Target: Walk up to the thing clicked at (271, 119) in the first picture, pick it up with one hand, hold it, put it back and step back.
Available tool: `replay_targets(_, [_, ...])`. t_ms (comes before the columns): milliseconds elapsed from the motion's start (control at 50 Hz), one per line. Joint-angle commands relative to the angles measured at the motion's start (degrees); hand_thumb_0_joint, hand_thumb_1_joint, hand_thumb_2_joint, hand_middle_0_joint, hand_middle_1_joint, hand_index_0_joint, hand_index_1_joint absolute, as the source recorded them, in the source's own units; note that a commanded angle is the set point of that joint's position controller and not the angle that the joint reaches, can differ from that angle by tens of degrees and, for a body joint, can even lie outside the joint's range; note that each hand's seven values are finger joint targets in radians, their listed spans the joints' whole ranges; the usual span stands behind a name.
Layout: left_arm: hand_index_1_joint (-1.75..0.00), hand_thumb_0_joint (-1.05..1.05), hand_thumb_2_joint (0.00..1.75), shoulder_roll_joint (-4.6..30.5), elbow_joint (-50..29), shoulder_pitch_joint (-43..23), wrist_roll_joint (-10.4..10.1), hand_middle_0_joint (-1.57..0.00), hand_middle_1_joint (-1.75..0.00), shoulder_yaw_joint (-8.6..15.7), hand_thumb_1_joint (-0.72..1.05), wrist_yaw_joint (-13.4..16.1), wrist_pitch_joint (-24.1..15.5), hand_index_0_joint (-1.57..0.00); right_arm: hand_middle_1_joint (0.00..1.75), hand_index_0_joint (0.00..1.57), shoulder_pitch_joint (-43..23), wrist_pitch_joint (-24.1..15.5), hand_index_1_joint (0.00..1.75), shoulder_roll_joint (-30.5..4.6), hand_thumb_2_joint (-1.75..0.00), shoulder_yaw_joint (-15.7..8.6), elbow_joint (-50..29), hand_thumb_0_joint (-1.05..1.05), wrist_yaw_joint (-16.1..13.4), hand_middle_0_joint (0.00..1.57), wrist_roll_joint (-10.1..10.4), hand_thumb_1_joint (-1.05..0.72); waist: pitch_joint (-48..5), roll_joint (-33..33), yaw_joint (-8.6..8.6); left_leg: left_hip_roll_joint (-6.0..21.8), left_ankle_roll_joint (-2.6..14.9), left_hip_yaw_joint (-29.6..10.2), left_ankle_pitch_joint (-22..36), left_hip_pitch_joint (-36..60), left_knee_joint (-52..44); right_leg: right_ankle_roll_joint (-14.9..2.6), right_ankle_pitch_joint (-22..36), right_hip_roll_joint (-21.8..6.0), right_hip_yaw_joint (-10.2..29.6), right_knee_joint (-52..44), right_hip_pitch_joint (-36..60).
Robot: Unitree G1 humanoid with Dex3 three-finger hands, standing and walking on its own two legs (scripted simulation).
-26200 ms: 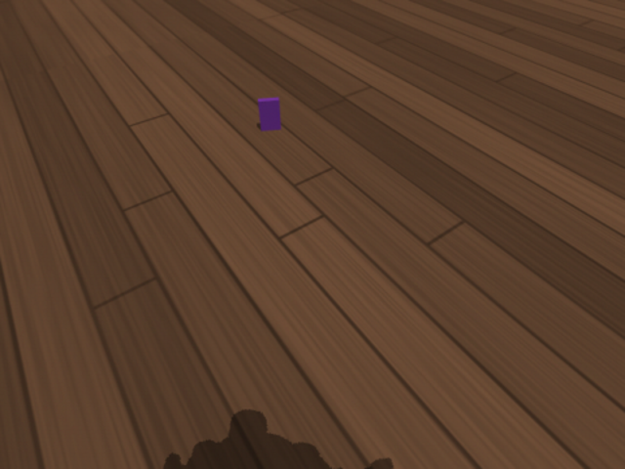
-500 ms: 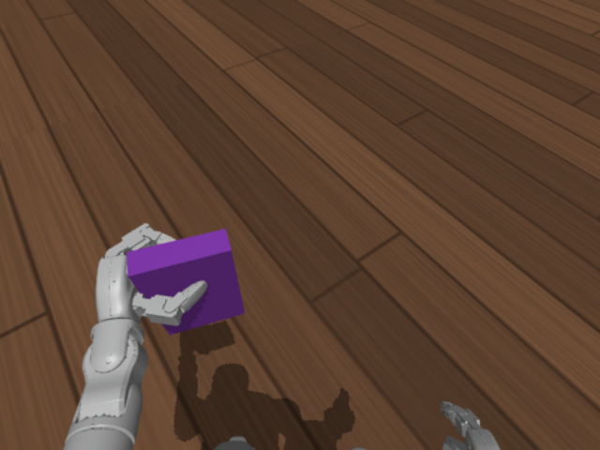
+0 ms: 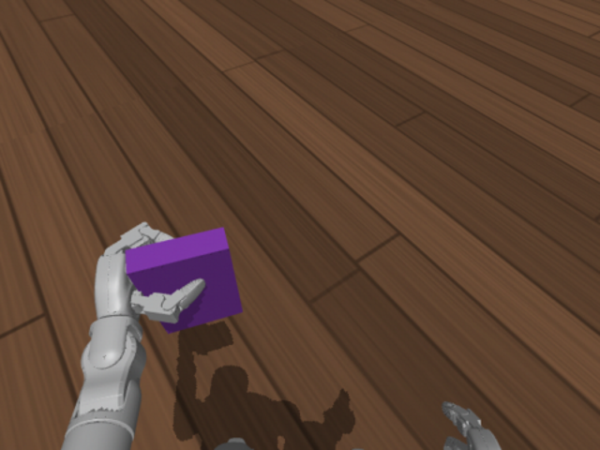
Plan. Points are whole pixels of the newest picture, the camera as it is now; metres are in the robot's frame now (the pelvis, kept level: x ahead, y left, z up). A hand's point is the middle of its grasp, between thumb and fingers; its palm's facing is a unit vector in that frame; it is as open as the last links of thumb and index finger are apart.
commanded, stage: hold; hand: left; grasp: from the side
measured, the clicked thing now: (193, 285) +0.34 +0.16 +0.01
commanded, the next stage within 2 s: crouch in 0.60 s
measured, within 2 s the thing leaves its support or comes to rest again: neither
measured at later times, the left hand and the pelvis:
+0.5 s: hand (170, 271) +0.33 +0.18 +0.05, palm faces +0.17 -0.99 +0.01, open 8.2 cm; pelvis +0.00 +0.00 +0.00, yaw +0 degrees
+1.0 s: hand (175, 289) +0.34 +0.18 +0.00, palm faces +0.24 -0.97 +0.02, open 8.2 cm; pelvis -0.01 +0.00 -0.02, yaw +0 degrees
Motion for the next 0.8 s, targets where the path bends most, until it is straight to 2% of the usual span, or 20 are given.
replay_targets(0, [-1.46, 0.00, 1.24, 6.42, -13.85, -16.50, -1.14, -1.36, -1.46, 1.94, 0.20, -0.44, -5.90, -1.37, 0.30, 0.20, -1.97, -2.29, 0.30, -7.92, -0.91, -2.63, -7.37, 0.00, -0.10, 0.20, 0.25, -0.93, -15.62, 1.37, -0.37, -1.71, 1.13, 0.55, 9.04, 9.82, -7.37, -1.00, 12.62, 1.05, -0.27, -7.01, 3.21])
replay_targets(120, [-1.44, 0.00, 1.22, 7.94, -17.74, -17.78, -0.70, -1.35, -1.45, 1.79, 0.17, 0.07, -6.21, -1.37, 0.30, 0.20, -1.65, -2.41, 0.30, -7.63, -0.91, -2.40, -7.85, 0.00, -0.24, 0.20, 0.22, -0.93, -18.79, 2.42, -0.12, -1.74, 1.04, 0.43, 10.92, 11.58, -7.06, -0.91, 14.27, 1.20, -0.25, -6.98, 4.42])
replay_targets(140, [-1.45, 0.00, 1.23, 6.97, -17.18, -18.09, -0.83, -1.35, -1.45, 1.17, 0.18, 0.19, -5.95, -1.37, 0.30, 0.20, -1.72, -2.54, 0.30, -8.14, -0.91, -2.61, -7.94, 0.00, -0.36, 0.20, 0.42, -0.93, -18.35, 0.86, -0.71, -1.56, 1.09, 0.30, 10.36, 11.73, -7.50, -0.92, 13.87, 1.27, -0.45, -7.08, 4.41])
replay_targets(220, [-1.44, 0.00, 1.23, 7.59, -14.83, -17.93, -1.25, -1.34, -1.45, 2.91, 0.18, 0.67, -5.32, -1.35, 0.30, 0.20, -1.79, -2.50, 0.30, -8.04, -0.91, -2.39, -7.30, 0.00, -0.72, 0.20, 0.53, -0.93, -15.75, -0.42, -0.30, -1.57, 1.28, 0.36, 9.58, 9.70, -7.67, -0.79, 13.43, 1.18, -0.32, -7.38, 4.20])
replay_targets(260, [-1.46, 0.00, 1.24, 6.26, -14.52, -18.46, -1.15, -1.35, -1.46, 1.19, 0.17, 0.34, -5.31, -1.37, 0.30, 0.20, -2.18, -2.59, 0.30, -8.05, -0.91, -2.44, -7.31, 0.00, -0.66, 0.20, 0.49, -0.93, -13.91, -0.75, -0.83, -1.56, 1.33, 0.28, 8.01, 9.23, -8.04, -0.81, 11.93, 1.16, -0.40, -7.69, 3.13])
replay_targets(340, [-1.45, 0.00, 1.23, 8.79, -14.40, -17.78, -0.22, -1.36, -1.45, 2.31, 0.20, -0.03, -5.14, -1.37, 0.30, 0.20, -2.27, -2.46, 0.30, -7.92, -0.91, -2.49, -7.47, 0.00, -0.66, 0.20, 0.50, -0.93, -15.42, 1.21, 0.14, -2.05, 1.29, 1.08, 8.43, 9.83, -7.87, -0.80, 12.42, 0.77, 0.21, -8.37, 4.22])
replay_targets(360, [-1.45, 0.00, 1.23, 7.06, -14.86, -17.25, -0.45, -1.35, -1.46, 0.91, 0.19, -0.25, -5.05, -1.37, 0.30, 0.20, -1.92, -2.55, 0.30, -7.93, -0.90, -2.50, -7.71, 0.00, -0.63, 0.20, 0.42, -0.93, -16.30, 1.00, -0.23, -1.91, 1.19, 0.87, 9.25, 11.05, -7.95, -0.82, 13.19, 0.93, -0.01, -8.04, 4.77])
replay_targets(440, [-1.45, 0.00, 1.23, 6.79, -13.43, -15.11, -1.30, -1.35, -1.46, 2.42, 0.19, 0.30, -4.67, -1.37, 0.30, 0.20, -2.41, -2.76, 0.30, -7.80, -0.91, -2.39, -7.81, 0.00, -0.41, 0.20, 0.66, -0.93, -15.05, -0.32, 0.59, -1.89, 1.10, 0.60, 8.71, 9.36, -8.04, -0.93, 12.28, 1.09, -0.39, -8.05, 5.09])
replay_targets(460, [-1.46, 0.00, 1.24, 7.66, -14.60, -15.87, -1.31, -1.35, -1.46, 3.14, 0.18, 0.43, -4.89, -1.37, 0.30, 0.20, -1.78, -2.84, 0.30, -7.89, -0.91, -2.58, -7.48, 0.00, -0.47, 0.20, 0.50, -0.93, -17.46, -0.52, 0.30, -1.71, 1.29, 0.57, 10.59, 10.39, -7.35, -0.78, 14.16, 1.19, -0.25, -7.64, 5.21])
replay_targets(480, [-1.45, 0.00, 1.23, 7.53, -16.46, -17.54, -1.10, -1.34, -1.45, 2.29, 0.17, 0.49, -5.30, -1.36, 0.30, 0.20, -1.51, -2.71, 0.30, -7.68, -0.91, -2.42, -7.51, 0.00, -0.47, 0.20, 0.46, -0.93, -18.80, 0.02, -0.13, -1.86, 1.32, 0.88, 12.44, 11.13, -6.91, -0.62, 16.32, 1.06, -0.02, -7.57, 6.07])
replay_targets(500, [-1.44, 0.00, 1.23, 8.14, -15.30, -16.30, -1.27, -1.33, -1.44, 3.79, 0.19, 0.80, -5.19, -1.35, 0.30, 0.20, -1.17, -2.62, 0.30, -7.67, -0.91, -2.38, -7.24, 0.00, -0.57, 0.20, 0.41, -0.93, -19.20, -0.84, 0.21, -1.94, 1.53, 1.02, 14.41, 10.71, -6.32, -0.42, 18.69, 0.94, 0.14, -7.36, 7.10])
replay_targets(520, [-1.43, 0.00, 1.22, 7.11, -16.72, -17.91, -1.03, -1.32, -1.44, 1.92, 0.17, 0.65, -5.38, -1.34, 0.30, 0.20, -1.19, -2.70, 0.30, -7.59, -0.91, -2.32, -7.17, 0.00, -0.55, 0.20, 0.25, -0.93, -18.23, 0.00, -0.41, -1.78, 1.48, 0.83, 15.14, 10.89, -6.30, -0.50, 19.21, 1.07, 0.01, -6.85, 6.06])
replay_targets(540, [-1.44, 0.00, 1.23, 8.14, -15.61, -17.96, -0.99, -1.33, -1.44, 3.28, 0.18, 0.77, -5.44, -1.34, 0.30, 0.20, -0.62, -2.63, 0.30, -7.60, -0.91, -2.40, -6.68, 0.00, -0.57, 0.20, 0.26, -0.93, -19.12, 0.10, -0.16, -1.89, 1.70, 1.01, 16.37, 10.92, -5.52, -0.29, 20.66, 0.86, 0.30, -6.83, 6.27])
replay_targets(560, [-1.45, 0.00, 1.24, 8.92, -14.78, -18.72, -0.65, -1.34, -1.45, 3.87, 0.20, 0.81, -5.62, -1.36, 0.30, 0.20, -1.16, -2.53, 0.30, -7.81, -0.91, -2.44, -6.71, 0.00, -0.71, 0.20, 0.24, -0.93, -16.84, -0.65, -0.37, -1.76, 1.59, 0.85, 14.69, 10.12, -6.01, -0.35, 18.91, 0.92, 0.13, -6.93, 5.46])
replay_targets(600, [-1.45, 0.00, 1.25, 8.80, -17.38, -21.26, -0.35, -1.34, -1.45, 2.56, 0.22, 0.47, -6.36, -1.35, 0.30, 0.20, -1.14, -2.55, 0.30, -7.69, -0.91, -2.41, -6.94, 0.00, -0.63, 0.20, 0.17, -0.93, -18.05, 1.24, -0.58, -1.81, 1.51, 0.94, 13.29, 11.20, -6.49, -0.59, 17.46, 0.79, 0.47, -7.05, 4.90])
replay_targets(620, [-1.45, 0.00, 1.24, 9.30, -17.67, -20.35, -0.49, -1.34, -1.45, 3.19, 0.22, 0.43, -6.38, -1.36, 0.30, 0.20, -1.50, -2.46, 0.30, -7.47, -0.91, -2.22, -7.11, 0.00, -0.69, 0.20, 0.27, -0.93, -18.84, 2.02, 0.16, -1.86, 1.36, 0.93, 13.72, 11.87, -6.60, -0.64, 17.51, 0.74, 0.37, -7.21, 5.82])
replay_targets(660, [-1.45, 0.00, 1.24, 8.01, -16.64, -18.63, -0.47, -1.34, -1.45, 2.06, 0.21, 0.20, -5.79, -1.36, 0.30, 0.20, -1.05, -2.52, 0.30, -7.81, -0.91, -2.40, -7.13, 0.00, -0.79, 0.20, 0.20, -0.93, -19.16, 1.71, -0.24, -1.69, 1.31, 0.68, 14.36, 12.58, -6.79, -0.71, 18.01, 0.95, 0.16, -7.06, 5.60])
replay_targets(700, [-1.40, 0.00, 1.20, 6.91, -13.78, -17.81, -0.71, -1.31, -1.40, 1.49, 0.16, -0.12, -5.13, -1.33, 0.30, 0.20, -0.88, -2.39, 0.30, -8.11, -0.91, -2.61, -6.78, 0.00, -0.58, 0.20, 0.37, -0.91, -17.22, 2.24, -0.48, -1.44, 1.08, 0.25, 13.92, 12.08, -7.30, -1.02, 16.77, 1.19, -0.33, -6.89, 4.47])
replay_targets(740, [-1.38, 0.00, 1.19, 5.66, -10.53, -16.88, -0.60, -1.31, -1.39, 0.68, 0.22, -0.34, -4.90, -1.33, 0.30, 0.20, -1.64, -2.60, 0.30, -8.12, -0.90, -2.88, -6.72, 0.00, -0.23, 0.20, 0.32, -0.89, -12.80, 0.85, -0.91, -1.28, 1.07, 0.01, 9.96, 8.95, -7.59, -1.15, 13.02, 1.38, -0.72, -6.90, 1.80])
replay_targets(780, [-1.39, 0.00, 1.21, 5.11, -6.73, -14.50, -0.74, -1.32, -1.39, 1.86, 0.24, 0.11, -4.57, -1.34, 0.30, 0.20, -1.39, -2.39, 0.30, -8.05, -0.90, -3.10, -6.63, 0.00, -0.07, 0.20, 0.27, -0.88, -12.26, -2.18, -0.88, -1.50, 1.54, 0.20, 9.26, 6.11, -6.52, -0.89, 12.88, 1.16, -0.57, -7.02, 1.49])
